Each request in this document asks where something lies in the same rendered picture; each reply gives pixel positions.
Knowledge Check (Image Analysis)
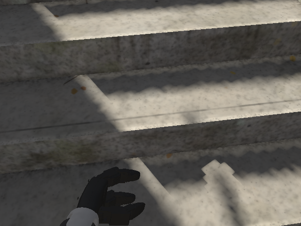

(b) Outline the left robot forearm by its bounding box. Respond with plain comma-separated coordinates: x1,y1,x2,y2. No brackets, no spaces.
60,207,99,226

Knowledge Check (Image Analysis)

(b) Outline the robot left hand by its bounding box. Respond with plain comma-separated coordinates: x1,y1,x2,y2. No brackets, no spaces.
77,167,145,226

